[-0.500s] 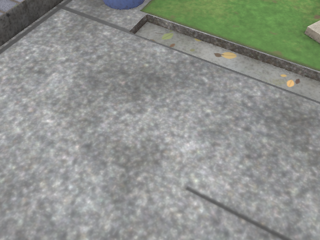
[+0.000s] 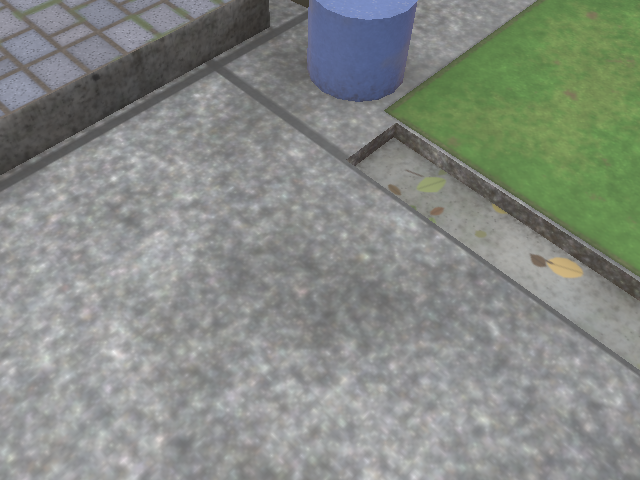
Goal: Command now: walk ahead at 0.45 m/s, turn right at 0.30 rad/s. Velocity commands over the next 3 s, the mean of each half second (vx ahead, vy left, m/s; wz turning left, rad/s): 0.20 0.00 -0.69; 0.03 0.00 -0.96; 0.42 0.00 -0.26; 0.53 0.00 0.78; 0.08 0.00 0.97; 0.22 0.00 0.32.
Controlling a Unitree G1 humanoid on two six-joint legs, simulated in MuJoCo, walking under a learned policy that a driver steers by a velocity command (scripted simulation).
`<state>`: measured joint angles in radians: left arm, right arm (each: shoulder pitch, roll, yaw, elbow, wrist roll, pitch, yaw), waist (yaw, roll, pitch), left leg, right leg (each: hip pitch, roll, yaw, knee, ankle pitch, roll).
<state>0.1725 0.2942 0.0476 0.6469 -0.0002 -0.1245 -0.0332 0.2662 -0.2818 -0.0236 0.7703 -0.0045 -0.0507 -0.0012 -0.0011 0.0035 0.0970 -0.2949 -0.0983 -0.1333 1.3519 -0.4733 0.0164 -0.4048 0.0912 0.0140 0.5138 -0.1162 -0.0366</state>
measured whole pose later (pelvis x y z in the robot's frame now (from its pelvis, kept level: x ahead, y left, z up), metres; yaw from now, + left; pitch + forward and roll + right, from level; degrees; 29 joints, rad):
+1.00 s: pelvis +0.20 -0.03 +0.02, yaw -53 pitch +3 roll +3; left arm 0.20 0.34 0.08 0.56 -0.01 0.05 0.03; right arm 0.07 -0.34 -0.09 0.70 -0.01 0.00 -0.02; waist 0.00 0.01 0.07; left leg -0.56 -0.04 -0.09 0.96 -0.32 -0.08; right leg -0.33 0.04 0.16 0.49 -0.20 -0.04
